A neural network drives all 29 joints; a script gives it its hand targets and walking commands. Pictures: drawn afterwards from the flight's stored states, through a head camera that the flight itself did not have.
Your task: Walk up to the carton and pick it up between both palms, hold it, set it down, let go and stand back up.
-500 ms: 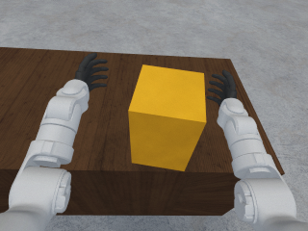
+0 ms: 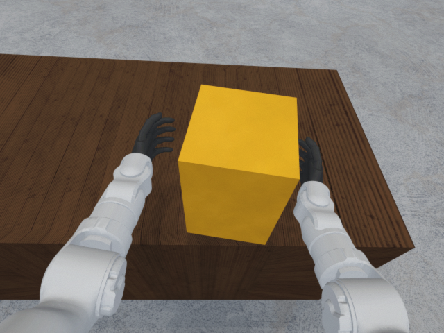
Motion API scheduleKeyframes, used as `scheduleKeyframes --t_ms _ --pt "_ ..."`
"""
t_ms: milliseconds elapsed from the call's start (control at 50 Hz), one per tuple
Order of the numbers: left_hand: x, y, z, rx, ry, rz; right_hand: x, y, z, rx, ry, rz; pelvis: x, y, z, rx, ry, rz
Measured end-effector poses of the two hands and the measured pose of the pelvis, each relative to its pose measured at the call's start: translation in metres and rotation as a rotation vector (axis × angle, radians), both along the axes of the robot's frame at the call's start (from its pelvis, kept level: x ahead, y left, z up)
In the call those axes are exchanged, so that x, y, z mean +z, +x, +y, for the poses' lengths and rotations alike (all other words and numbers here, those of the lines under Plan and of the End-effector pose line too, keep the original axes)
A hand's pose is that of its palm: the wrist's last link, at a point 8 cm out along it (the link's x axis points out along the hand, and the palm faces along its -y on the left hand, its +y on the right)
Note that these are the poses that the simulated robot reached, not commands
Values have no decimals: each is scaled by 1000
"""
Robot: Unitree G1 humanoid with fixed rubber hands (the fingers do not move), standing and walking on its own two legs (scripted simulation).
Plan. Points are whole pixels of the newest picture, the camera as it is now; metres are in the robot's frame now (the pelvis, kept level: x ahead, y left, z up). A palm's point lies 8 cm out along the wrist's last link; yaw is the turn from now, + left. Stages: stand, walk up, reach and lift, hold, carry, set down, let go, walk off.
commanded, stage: reach and lift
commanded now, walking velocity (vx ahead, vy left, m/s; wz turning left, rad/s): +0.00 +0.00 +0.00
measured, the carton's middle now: (236, 171) +0.43 -0.02 +0.01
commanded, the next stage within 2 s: none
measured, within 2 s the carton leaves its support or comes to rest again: neither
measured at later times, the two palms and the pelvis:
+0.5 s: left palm (161, 156) +0.43 +0.13 +0.05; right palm (301, 181) +0.40 -0.15 +0.03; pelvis +0.00 +0.00 +0.00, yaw +0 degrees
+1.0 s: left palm (164, 160) +0.42 +0.12 +0.05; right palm (302, 188) +0.38 -0.15 +0.03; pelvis +0.00 +0.00 +0.00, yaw +0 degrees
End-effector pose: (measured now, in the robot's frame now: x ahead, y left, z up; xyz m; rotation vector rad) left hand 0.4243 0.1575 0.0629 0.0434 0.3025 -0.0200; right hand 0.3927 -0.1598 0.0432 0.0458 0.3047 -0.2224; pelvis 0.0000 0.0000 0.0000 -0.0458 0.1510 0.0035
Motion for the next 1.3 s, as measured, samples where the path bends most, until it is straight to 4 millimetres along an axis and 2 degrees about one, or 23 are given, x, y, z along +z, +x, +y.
scheduleKeyframes --t_ms 120,340,480,600,1300 --pt "-6 7 -8 -10 16 -26 -9 7 -4 -7 12 -19 -1 4 -2 -3 1 46" --pt "-9 11 -6 2 39 -51 -16 7 -1 -3 14 -42 -1 6 -3 -3 2 62" --pt "-11 6 -27 -45 29 -82 -12 4 12 10 1 -79 -1 4 -2 -3 1 59" --pt "-15 0 -36 -15 -12 -99 -18 -5 11 -37 -25 -80 -1 3 -2 -3 1 59" --pt "-18 -3 -35 -5 -21 -114 -17 -11 12 -33 -59 -94 -1 4 -2 -3 1 53"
